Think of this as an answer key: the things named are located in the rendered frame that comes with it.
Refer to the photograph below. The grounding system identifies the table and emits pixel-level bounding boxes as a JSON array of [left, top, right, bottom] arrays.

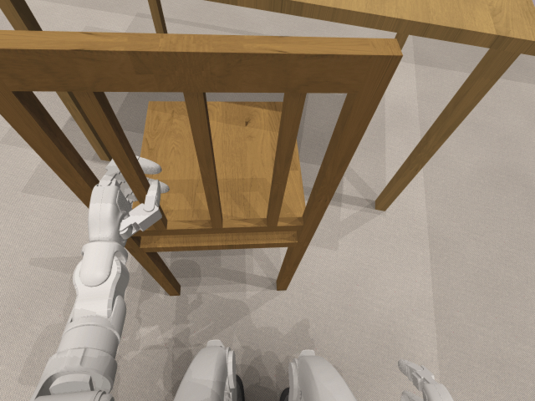
[[0, 0, 535, 211]]

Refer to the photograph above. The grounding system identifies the left robot thigh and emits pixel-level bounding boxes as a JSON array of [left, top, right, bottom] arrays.
[[173, 346, 237, 401]]

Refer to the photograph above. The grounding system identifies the robot thigh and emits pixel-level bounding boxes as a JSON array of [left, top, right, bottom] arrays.
[[288, 356, 357, 401], [173, 346, 237, 401]]

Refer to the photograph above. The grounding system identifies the robot left forearm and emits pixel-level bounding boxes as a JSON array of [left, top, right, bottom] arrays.
[[29, 241, 130, 401]]

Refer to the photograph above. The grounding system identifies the chair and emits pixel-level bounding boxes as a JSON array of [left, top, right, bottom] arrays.
[[0, 30, 403, 296]]

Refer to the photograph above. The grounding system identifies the robot right hand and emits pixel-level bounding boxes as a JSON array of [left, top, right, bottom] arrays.
[[398, 359, 454, 401]]

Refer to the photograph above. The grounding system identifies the robot left hand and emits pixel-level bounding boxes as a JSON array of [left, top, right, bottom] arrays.
[[88, 156, 170, 247]]

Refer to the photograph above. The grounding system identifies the right robot thigh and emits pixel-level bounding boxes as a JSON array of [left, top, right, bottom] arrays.
[[288, 356, 357, 401]]

